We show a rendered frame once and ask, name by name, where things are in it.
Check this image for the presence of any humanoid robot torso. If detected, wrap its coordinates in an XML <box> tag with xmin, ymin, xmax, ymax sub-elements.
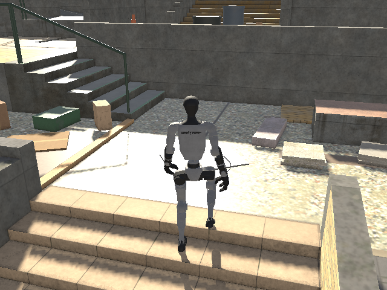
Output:
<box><xmin>178</xmin><ymin>119</ymin><xmax>206</xmax><ymax>181</ymax></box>

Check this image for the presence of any right robot forearm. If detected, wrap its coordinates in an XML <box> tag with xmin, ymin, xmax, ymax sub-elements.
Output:
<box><xmin>214</xmin><ymin>147</ymin><xmax>228</xmax><ymax>177</ymax></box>

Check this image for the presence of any robot right shin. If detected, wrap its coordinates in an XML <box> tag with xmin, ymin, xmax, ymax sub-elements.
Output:
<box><xmin>207</xmin><ymin>181</ymin><xmax>216</xmax><ymax>220</ymax></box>

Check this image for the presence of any left robot upper arm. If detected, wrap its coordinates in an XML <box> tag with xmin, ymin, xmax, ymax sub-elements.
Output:
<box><xmin>166</xmin><ymin>122</ymin><xmax>179</xmax><ymax>154</ymax></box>

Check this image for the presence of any robot right hand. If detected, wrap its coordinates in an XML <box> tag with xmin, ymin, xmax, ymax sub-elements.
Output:
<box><xmin>215</xmin><ymin>175</ymin><xmax>229</xmax><ymax>192</ymax></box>

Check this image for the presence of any left robot forearm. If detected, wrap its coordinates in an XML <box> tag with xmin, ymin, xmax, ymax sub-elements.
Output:
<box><xmin>164</xmin><ymin>145</ymin><xmax>173</xmax><ymax>166</ymax></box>

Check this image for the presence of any right robot upper arm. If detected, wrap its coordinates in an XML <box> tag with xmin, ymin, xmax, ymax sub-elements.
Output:
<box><xmin>204</xmin><ymin>121</ymin><xmax>220</xmax><ymax>156</ymax></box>

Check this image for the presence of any robot left hand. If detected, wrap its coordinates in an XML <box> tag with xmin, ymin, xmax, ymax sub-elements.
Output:
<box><xmin>164</xmin><ymin>163</ymin><xmax>178</xmax><ymax>175</ymax></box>

